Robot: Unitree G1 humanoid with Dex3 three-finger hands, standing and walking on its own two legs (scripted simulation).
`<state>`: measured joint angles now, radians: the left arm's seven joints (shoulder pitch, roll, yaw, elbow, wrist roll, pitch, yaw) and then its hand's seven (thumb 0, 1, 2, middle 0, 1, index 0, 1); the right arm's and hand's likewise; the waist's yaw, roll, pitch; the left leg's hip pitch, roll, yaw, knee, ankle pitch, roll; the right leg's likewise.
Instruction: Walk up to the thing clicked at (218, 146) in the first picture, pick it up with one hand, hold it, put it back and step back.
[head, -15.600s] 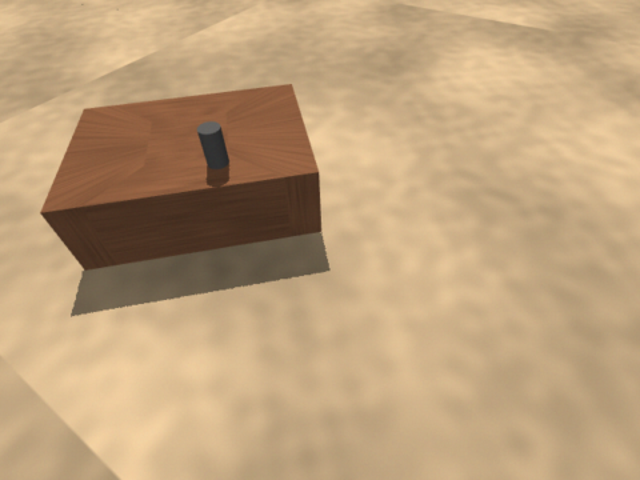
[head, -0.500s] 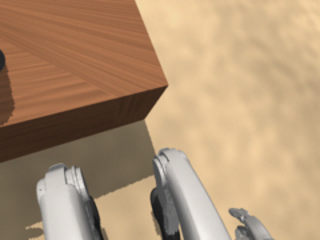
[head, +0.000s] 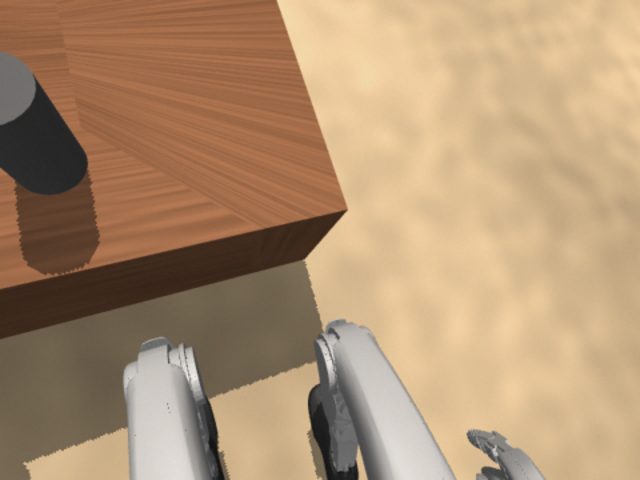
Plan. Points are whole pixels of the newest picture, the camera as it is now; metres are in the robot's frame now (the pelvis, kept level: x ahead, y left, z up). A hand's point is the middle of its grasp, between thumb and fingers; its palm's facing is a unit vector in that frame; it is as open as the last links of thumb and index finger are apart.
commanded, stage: go down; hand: left
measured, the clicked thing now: (22, 132) +0.54 +0.30 -0.07
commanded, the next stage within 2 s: none
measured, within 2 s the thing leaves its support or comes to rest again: neither
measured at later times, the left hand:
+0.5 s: hand out of the picture +0.47 +0.46 +0.16, palm faces +0.43 -0.90 -0.02, open 17.7 cm
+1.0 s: hand out of the picture +0.44 +0.47 +0.19, palm faces +0.41 -0.91 +0.01, open 17.7 cm
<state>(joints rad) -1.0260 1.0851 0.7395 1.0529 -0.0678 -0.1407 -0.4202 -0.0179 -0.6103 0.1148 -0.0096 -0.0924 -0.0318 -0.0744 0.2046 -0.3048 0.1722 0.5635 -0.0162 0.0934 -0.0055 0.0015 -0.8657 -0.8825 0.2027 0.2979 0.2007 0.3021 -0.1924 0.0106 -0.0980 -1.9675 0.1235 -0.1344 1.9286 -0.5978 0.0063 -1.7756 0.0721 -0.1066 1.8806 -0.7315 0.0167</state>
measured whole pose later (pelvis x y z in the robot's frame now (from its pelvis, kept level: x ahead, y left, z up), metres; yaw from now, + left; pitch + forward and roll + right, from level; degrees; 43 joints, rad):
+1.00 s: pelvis +0.02 +0.02 +0.11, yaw +5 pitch +30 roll -8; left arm -0.86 0.94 0.77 1.11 -0.13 -0.26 -0.51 -0.02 -0.61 0.09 -0.01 -0.08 -0.03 -0.06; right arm 0.23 -0.30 0.11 0.62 -0.02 0.01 -0.02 0.00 -0.88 -0.89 0.20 0.30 0.20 0.30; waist -0.14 0.00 -0.11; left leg -1.55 0.09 -0.08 1.54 -0.54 0.02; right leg -1.36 0.03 -0.08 1.48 -0.65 0.03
